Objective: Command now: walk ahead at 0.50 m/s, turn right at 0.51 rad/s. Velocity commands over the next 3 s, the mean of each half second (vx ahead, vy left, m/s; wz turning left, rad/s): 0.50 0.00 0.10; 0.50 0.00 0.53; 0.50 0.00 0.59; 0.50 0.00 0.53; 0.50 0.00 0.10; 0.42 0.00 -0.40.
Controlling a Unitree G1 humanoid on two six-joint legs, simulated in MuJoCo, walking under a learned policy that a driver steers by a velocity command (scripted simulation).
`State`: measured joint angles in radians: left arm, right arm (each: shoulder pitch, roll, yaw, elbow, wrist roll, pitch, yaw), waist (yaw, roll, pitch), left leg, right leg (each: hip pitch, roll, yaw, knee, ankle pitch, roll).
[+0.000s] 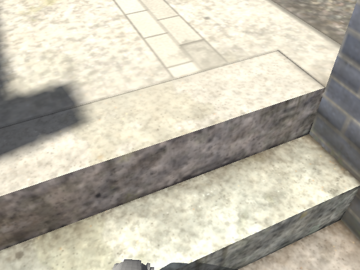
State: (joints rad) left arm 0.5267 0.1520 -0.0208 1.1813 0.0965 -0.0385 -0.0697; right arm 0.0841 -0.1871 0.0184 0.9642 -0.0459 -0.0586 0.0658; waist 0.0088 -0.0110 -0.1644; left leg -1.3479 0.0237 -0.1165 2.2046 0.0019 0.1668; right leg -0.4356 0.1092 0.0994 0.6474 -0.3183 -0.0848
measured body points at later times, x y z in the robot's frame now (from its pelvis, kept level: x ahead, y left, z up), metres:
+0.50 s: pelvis +0.23 +0.04 +0.19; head +0.20 +0.05 +0.64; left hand +0.41 +0.26 +0.09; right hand +0.14 -0.13 +0.04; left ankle +0.19 +0.13 -0.52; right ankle +0.33 -0.10 -0.25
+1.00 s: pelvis +0.49 -0.01 +0.39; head +0.48 -0.01 +0.84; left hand +0.40 +0.22 +0.23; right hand +0.66 -0.20 +0.25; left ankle +0.46 +0.13 -0.02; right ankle +0.54 -0.09 -0.32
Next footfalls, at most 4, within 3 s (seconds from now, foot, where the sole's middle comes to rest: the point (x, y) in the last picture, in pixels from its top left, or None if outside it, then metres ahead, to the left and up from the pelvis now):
0.16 left None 0.23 0.13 -0.56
0.72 right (225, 208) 0.58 -0.09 -0.36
1.32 left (109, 120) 0.74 0.24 -0.16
1.88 right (122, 54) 1.08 0.25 -0.16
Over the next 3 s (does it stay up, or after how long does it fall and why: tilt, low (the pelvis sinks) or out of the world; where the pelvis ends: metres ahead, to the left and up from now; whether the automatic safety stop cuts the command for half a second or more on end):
stays up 1.22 0.63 0.59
